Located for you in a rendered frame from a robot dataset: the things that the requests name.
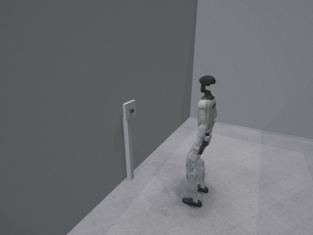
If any robot foot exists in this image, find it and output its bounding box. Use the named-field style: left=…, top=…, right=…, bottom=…
left=198, top=184, right=208, bottom=193
left=182, top=198, right=202, bottom=208

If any robot right foot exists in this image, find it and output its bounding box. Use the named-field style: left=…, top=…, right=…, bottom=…
left=198, top=184, right=208, bottom=193

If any robot right upper arm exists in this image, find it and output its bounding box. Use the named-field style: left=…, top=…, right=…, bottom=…
left=212, top=95, right=217, bottom=118

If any robot left foot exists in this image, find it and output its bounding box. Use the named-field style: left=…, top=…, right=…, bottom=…
left=182, top=198, right=202, bottom=208

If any panel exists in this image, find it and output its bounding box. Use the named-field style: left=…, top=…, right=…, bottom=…
left=122, top=100, right=136, bottom=180

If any robot left hand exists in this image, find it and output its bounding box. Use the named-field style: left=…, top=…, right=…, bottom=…
left=186, top=152, right=199, bottom=170

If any robot left forearm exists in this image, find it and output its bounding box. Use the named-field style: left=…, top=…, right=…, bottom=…
left=192, top=125, right=206, bottom=154

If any robot left upper arm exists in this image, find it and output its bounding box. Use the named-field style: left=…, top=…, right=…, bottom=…
left=198, top=100, right=208, bottom=131

